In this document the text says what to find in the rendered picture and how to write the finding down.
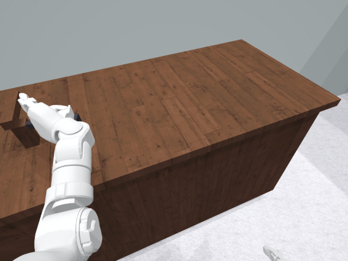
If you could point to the robot right hand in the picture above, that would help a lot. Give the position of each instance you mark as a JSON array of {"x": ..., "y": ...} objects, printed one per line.
[{"x": 274, "y": 255}]

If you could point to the robot left hand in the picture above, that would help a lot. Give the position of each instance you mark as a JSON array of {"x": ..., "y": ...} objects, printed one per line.
[{"x": 42, "y": 116}]

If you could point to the counter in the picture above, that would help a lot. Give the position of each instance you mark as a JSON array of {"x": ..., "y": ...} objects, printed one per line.
[{"x": 179, "y": 139}]

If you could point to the tap lever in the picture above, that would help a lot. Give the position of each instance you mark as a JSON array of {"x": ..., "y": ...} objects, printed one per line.
[{"x": 30, "y": 125}]

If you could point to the robot left forearm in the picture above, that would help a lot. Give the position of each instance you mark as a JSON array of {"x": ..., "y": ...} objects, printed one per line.
[{"x": 71, "y": 173}]

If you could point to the robot left upper arm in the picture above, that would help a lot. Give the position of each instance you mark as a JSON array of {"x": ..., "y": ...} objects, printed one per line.
[{"x": 72, "y": 235}]

